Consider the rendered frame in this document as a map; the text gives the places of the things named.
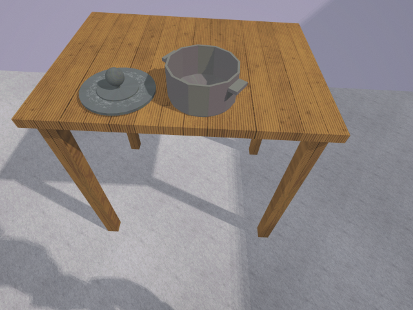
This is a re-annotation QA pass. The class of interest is lid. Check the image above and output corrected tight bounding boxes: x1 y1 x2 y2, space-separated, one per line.
79 68 156 116

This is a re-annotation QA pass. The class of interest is table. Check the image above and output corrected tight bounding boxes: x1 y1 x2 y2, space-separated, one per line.
11 12 350 238

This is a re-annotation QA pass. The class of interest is knob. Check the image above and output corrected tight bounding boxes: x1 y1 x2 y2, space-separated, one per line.
105 67 125 87

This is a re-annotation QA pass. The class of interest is pot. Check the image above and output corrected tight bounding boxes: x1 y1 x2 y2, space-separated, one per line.
162 45 248 117

